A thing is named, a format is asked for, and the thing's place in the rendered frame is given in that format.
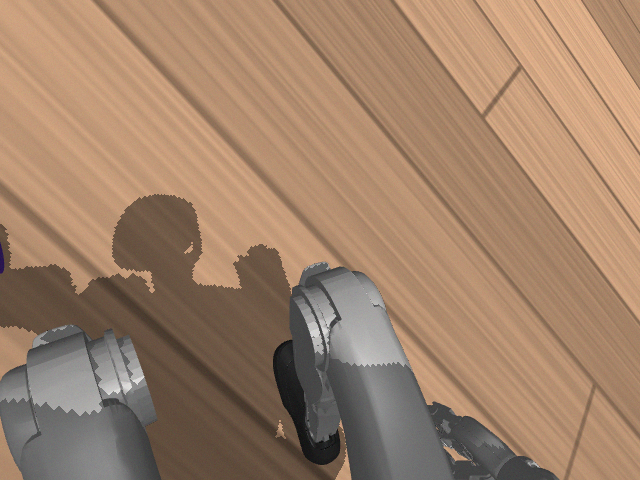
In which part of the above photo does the right robot hand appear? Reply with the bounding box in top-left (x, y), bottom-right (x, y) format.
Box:
top-left (427, 401), bottom-right (517, 480)

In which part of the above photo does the right robot foot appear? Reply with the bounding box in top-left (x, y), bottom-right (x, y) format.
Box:
top-left (273, 340), bottom-right (340, 465)

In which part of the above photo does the right robot arm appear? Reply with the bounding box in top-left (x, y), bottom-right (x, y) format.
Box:
top-left (496, 456), bottom-right (559, 480)

